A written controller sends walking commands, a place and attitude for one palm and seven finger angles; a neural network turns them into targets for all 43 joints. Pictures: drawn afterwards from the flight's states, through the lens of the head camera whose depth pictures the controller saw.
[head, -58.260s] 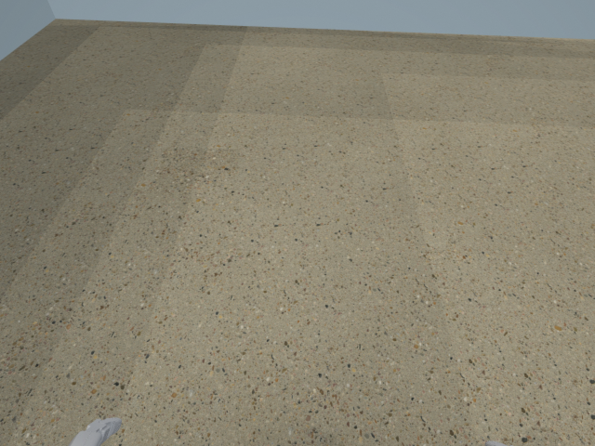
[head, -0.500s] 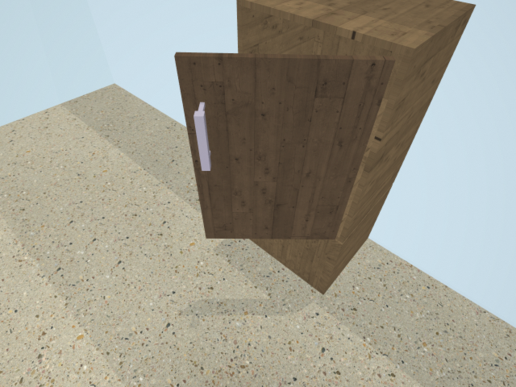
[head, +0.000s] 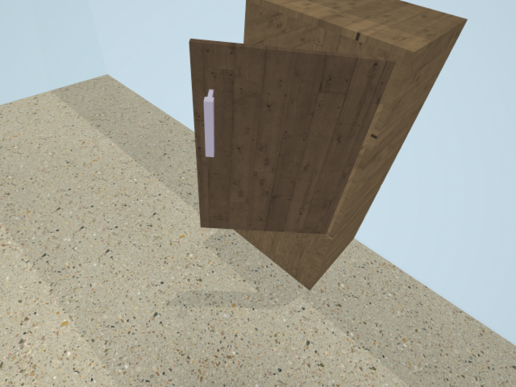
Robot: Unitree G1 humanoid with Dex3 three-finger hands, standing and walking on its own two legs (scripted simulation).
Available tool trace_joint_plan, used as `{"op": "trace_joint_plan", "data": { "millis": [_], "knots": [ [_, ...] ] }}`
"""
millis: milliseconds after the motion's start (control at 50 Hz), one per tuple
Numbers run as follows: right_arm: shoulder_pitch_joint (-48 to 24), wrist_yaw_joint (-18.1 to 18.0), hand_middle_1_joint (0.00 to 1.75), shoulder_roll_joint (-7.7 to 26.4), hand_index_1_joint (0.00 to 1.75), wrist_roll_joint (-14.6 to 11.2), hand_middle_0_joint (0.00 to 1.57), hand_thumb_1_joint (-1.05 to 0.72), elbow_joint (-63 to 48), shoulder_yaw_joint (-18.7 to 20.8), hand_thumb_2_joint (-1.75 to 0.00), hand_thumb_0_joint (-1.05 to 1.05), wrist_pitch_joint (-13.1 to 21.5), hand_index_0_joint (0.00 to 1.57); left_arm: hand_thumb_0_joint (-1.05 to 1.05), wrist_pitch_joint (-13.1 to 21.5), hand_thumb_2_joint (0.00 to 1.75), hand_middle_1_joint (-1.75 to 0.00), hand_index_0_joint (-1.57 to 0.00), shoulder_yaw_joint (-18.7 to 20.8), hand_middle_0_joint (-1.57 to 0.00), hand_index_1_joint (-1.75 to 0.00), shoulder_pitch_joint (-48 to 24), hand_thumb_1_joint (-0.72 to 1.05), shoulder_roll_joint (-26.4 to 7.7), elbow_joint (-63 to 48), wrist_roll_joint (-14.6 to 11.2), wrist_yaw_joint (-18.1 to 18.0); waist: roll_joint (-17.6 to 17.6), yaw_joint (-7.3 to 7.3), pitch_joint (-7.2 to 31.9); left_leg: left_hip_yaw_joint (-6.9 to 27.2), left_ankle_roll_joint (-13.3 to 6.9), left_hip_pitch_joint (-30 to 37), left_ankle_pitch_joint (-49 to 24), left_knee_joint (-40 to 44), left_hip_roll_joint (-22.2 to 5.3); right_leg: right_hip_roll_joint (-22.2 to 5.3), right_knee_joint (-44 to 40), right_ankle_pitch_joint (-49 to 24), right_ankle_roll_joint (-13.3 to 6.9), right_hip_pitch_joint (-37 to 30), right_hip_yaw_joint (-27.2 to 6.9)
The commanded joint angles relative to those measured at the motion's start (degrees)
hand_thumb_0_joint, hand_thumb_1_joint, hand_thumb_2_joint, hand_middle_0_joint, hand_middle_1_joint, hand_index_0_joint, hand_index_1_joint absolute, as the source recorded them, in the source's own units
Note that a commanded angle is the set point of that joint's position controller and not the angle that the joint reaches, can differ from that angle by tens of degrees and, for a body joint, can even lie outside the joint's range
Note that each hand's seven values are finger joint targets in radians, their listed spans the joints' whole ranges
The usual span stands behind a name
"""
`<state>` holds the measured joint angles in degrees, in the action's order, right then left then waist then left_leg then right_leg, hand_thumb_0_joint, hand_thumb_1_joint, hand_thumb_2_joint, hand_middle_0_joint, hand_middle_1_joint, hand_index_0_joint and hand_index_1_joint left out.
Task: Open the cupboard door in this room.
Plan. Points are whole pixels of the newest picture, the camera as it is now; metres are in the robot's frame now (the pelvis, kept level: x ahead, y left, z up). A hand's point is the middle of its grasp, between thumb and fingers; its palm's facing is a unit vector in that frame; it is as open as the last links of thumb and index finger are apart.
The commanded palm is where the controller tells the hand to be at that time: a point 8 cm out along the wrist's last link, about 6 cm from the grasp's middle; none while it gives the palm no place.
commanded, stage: come to a stop and stand still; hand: left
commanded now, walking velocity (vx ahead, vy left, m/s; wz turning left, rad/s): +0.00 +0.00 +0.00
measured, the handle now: (210, 124) +0.65 +0.14 +0.07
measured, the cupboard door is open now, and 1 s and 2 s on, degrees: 42 42 42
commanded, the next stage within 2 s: none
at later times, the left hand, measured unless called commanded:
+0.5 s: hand out of the picture -0.10 +0.14 -0.17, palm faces +0.02 -0.98 -0.18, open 7.4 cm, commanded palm none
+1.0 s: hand out of the picture -0.04 +0.08 -0.17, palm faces +0.04 -0.99 -0.14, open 7.4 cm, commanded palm none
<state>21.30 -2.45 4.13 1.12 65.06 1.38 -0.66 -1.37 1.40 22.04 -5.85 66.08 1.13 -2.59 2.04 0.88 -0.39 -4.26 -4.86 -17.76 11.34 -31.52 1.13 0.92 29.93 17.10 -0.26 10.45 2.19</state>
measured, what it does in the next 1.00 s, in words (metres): steps on the spot: right foot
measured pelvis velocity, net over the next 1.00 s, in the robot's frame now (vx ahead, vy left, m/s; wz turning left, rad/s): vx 0.01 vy -0.05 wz -0.02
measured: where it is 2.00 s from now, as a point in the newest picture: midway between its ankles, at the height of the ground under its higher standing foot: outside the picture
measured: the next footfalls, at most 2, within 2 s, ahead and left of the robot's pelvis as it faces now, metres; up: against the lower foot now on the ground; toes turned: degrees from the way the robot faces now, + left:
right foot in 0.26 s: -0.06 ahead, -0.11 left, +0.00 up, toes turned -4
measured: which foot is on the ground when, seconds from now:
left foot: down 0.00-1.00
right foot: down 0.00-0.00, up 0.02-0.24, down 0.26-1.00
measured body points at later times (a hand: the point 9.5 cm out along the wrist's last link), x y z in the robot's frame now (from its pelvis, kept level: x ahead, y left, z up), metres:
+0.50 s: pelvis -0.02 -0.02 +0.01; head -0.01 -0.01 +0.46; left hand -0.10 +0.20 -0.15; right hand -0.04 -0.23 -0.15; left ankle +0.07 +0.06 -0.73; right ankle -0.10 -0.11 -0.73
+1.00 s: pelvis +0.01 -0.05 +0.00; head +0.03 -0.05 +0.45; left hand -0.04 +0.14 -0.16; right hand -0.02 -0.25 -0.16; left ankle +0.07 +0.06 -0.73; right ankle -0.10 -0.11 -0.73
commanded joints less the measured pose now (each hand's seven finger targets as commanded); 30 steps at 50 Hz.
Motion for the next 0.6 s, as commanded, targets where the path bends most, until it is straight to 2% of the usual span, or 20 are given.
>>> {"op": "trace_joint_plan", "data": {
  "millis": [0, 20, 60, 100, 140, 160, 200, 240, 260, 280, 300, 320, 360, 380, 460, 500, 580],
  "knots": [
    [-1.58, -0.4, 0.3, 8.55, 0.3, -0.23, 0.2, -0.9, -2.74, 1.38, -0.9, 0.0, 0.86, 0.2, 0.0, -0.67, 0.9, -0.3, -0.2, 0.89, -0.2, -0.3, 9.2, 0.9, -2.2, -0.57, 0.75, 0.01, -14.34, -4.03, -9.27, 22.61, 1.13, -12.82, 31.58, 30.64, -14.79, -1.63, 10.91, 4.12, -0.53, -0.57, -0.42],
    [-2.52, -0.42, 0.3, 8.81, 0.3, -0.28, 0.2, -0.9, -3.29, 1.54, -0.9, 0.0, 1.02, 0.2, 0.0, -0.76, 0.9, -0.3, -0.2, 0.94, -0.2, -0.3, 10.03, 0.9, -2.11, -0.59, 0.76, 0.04, -11.62, -4.48, -6.85, 22.07, 0.13, -10.96, 28.5, 30.14, -15.07, -2.08, 13.81, 5.51, -0.66, -0.53, -0.89],
    [-3.36, -0.29, 0.3, 9.06, 0.3, -0.04, 0.2, -0.9, -3.7, 1.83, -0.9, 0.0, 1.04, 0.2, 0.0, -0.62, 0.9, -0.3, -0.2, 1.11, -0.2, -0.3, 10.19, 0.9, -1.77, -0.88, 0.48, -0.03, -5.32, -4.25, -2.56, 19.73, -0.36, -5.02, 22.99, 28.83, -14.71, -2.29, 14.59, 7.76, -0.84, 1.17, -0.79],
    [-2.26, -0.13, 0.3, 9.29, 0.3, 0.16, 0.2, -0.9, -3.24, 2.25, -0.9, 0.0, 0.78, 0.2, 0.0, -0.41, 0.9, -0.3, -0.2, 1.04, -0.2, -0.3, 9.35, 0.9, -1.02, -1.46, 0.3, -0.11, -2.34, -3.05, -0.15, 17.49, 0.02, 1.79, 18.16, 27.71, -13.73, -2.18, 9.7, 9.07, -0.83, 2.39, 0.4],
    [-1.17, -0.07, 0.3, 8.94, 0.3, 0.2, 0.2, -0.9, -2.4, 2.41, -0.9, 0.0, 0.58, 0.2, 0.0, -0.35, 0.9, -0.3, -0.2, 0.98, -0.2, -0.3, 8.72, 0.9, -0.67, -1.64, 0.11, -0.22, -3.47, -2.29, -1.06, 15.98, 1.0, 4.15, 15.23, 27.38, -12.77, -2.19, 2.96, 8.75, -0.88, 1.98, 0.86],
    [-0.51, -0.01, 0.3, 8.86, 0.3, 0.18, 0.2, -0.9, -1.95, 2.51, -0.9, 0.0, 0.4, 0.2, 0.0, -0.39, 0.9, -0.3, -0.2, 1.04, -0.2, -0.3, 9.36, 0.9, -0.86, -1.6, 0.07, -0.31, -5.15, -2.1, -1.35, 15.25, 2.22, 4.92, 14.26, 27.29, -11.94, -2.03, -1.31, 7.75, -1.0, 0.89, 1.04],
    [-0.01, 0.08, 0.3, 8.25, 0.3, -0.09, 0.2, -0.9, -0.68, 2.37, -0.9, 0.0, 0.05, 0.2, 0.0, -0.26, 0.9, -0.3, -0.2, 1.05, -0.2, -0.3, 11.24, 0.9, -2.07, -0.64, 0.15, -0.52, -4.35, -2.15, -3.43, 12.68, 5.34, 3.97, 11.02, 25.66, -9.39, -2.33, -10.99, 2.26, -1.67, -2.57, 0.6],
    [0.46, 0.26, 0.3, 6.64, 0.3, -0.41, 0.2, -0.9, -0.64, 2.02, -0.9, 0.0, 0.28, 0.2, 0.0, 0.27, 0.9, -0.3, -0.2, 1.25, -0.2, -0.3, 10.78, 0.9, -4.42, -0.75, 0.35, -0.82, -2.22, -1.32, -3.38, 8.84, 7.03, 4.64, 3.71, 20.84, -6.23, -5.94, -13.53, 0.24, -3.25, -2.59, -3.79],
    [0.16, 0.35, 0.3, 6.37, 0.3, -0.43, 0.2, -0.9, -0.78, 1.83, -0.9, 0.0, 0.48, 0.2, 0.0, 0.52, 0.9, -0.3, -0.2, 1.18, -0.2, -0.3, 10.01, 0.9, -4.96, -1.06, 0.35, -0.74, -1.97, -0.85, -3.3, 6.98, 7.37, 7.57, 0.87, 18.6, -5.18, -7.55, -14.18, 1.54, -3.95, 0.51, -4.85],
    [0.2, 0.46, 0.3, 6.3, 0.3, -0.43, 0.2, -0.9, -0.73, 1.74, -0.9, 0.0, 0.76, 0.2, 0.0, 0.77, 0.9, -0.3, -0.2, 1.11, -0.2, -0.3, 9.5, 0.9, -5.78, -1.21, 0.25, -0.62, -3.12, -0.37, -1.38, 6.65, 7.41, 11.0, -1.37, 17.2, -4.72, -8.37, -14.29, 1.96, -4.21, 2.18, -5.23],
    [-0.48, 0.52, 0.3, 6.49, 0.3, -0.3, 0.2, -0.9, -0.86, 1.76, -0.9, 0.0, 0.66, 0.2, 0.0, 1.27, 0.9, -0.3, -0.2, 0.89, -0.2, -0.3, 8.24, 0.9, -5.25, -1.08, 0.2, -0.45, 2.74, 0.07, -1.69, 6.02, 5.83, 12.58, -3.55, 14.96, -5.02, -7.68, -15.0, 1.06, -3.73, 4.12, -5.11],
    [-0.67, 0.57, 0.3, 7.05, 0.3, -0.42, 0.2, -0.9, -1.08, 1.84, -0.9, 0.0, 0.58, 0.2, 0.0, 1.45, 0.9, -0.3, -0.2, 0.65, -0.2, -0.3, 7.04, 0.9, -5.01, -1.44, 0.22, -0.36, 5.33, 0.4, -2.37, 5.78, 4.79, 13.23, -4.29, 13.06, -5.28, -8.08, -16.08, 1.15, -3.58, 5.46, -5.4],
    [-0.91, 0.62, 0.3, 6.97, 0.3, -0.47, 0.2, -0.9, -0.82, 1.46, -0.9, 0.0, 0.35, 0.2, 0.0, 1.53, 0.9, -0.3, -0.2, 0.12, -0.2, -0.3, 5.15, 0.9, -4.29, -2.21, 0.08, -0.44, 4.84, 1.1, -5.66, 5.94, 4.06, 13.43, -4.98, 11.74, -5.84, -8.35, -16.76, 2.36, -3.13, 8.54, -5.7],
    [-0.51, 0.6, 0.3, 6.9, 0.3, -0.51, 0.2, -0.9, -0.47, 1.28, -0.9, 0.0, 0.2, 0.2, 0.0, 1.46, 0.9, -0.3, -0.2, -0.08, -0.2, -0.3, 5.27, 0.9, -4.07, -2.11, 0.01, -0.45, 3.34, 1.32, -6.51, 6.31, 3.94, 13.5, -4.04, 12.07, -5.99, -8.13, -16.65, 4.03, -3.06, 9.35, -5.57],
    [-0.79, 0.45, 0.3, 6.89, 0.3, -0.49, 0.2, -0.9, -0.05, 0.66, -0.9, 0.0, -0.12, 0.2, 0.0, 1.16, 0.9, -0.3, -0.2, -0.46, -0.2, -0.3, 7.61, 0.9, -4.18, -1.45, -0.06, -0.28, -3.28, 0.55, -8.7, 8.27, 3.63, 9.89, 2.25, 15.67, -6.4, -6.53, -14.69, 6.36, -2.86, 8.14, -5.3],
    [-1.27, 0.39, 0.3, 7.14, 0.3, -0.46, 0.2, -0.9, -0.05, 0.58, -0.9, 0.0, -0.15, 0.2, 0.0, 1.03, 0.9, -0.3, -0.2, -0.49, -0.2, -0.3, 9.45, 0.9, -4.09, -0.93, -0.06, -0.21, -3.99, -0.32, -9.18, 9.22, 3.52, 7.58, 5.52, 17.7, -6.66, -6.04, -13.95, 6.39, -2.78, 6.61, -4.73],
    [-1.02, 0.37, 0.3, 6.83, 0.3, -0.42, 0.2, -0.9, -0.02, 0.42, -0.9, 0.0, -0.06, 0.2, 0.0, 1.19, 0.9, -0.3, -0.2, -0.64, -0.2, -0.3, 10.32, 0.9, -3.76, -0.82, -0.05, -0.25, -1.8, -0.59, -8.35, 8.16, 3.53, 8.05, 2.72, 16.19, -6.18, -6.5, -14.43, 5.57, -2.68, 6.3, -4.91]
  ]
}}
